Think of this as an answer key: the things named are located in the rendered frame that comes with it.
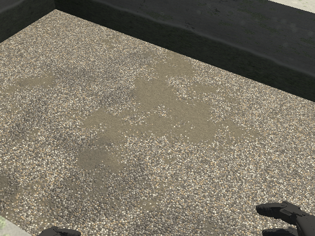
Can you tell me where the robot right hand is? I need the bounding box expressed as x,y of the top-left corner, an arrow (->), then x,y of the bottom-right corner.
256,201 -> 315,236

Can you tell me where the robot left hand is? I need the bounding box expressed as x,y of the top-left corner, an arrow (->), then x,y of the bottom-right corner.
36,225 -> 81,236

